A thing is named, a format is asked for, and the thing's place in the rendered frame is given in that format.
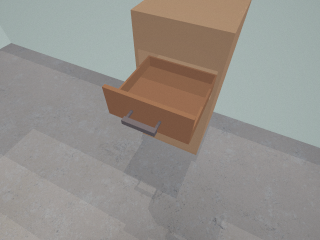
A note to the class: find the handle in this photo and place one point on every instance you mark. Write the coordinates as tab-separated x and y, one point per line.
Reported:
140	126

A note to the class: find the drawer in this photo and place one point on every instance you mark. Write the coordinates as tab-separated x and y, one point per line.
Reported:
161	90

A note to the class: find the cabinet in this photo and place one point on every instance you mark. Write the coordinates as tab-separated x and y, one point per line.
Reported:
201	34

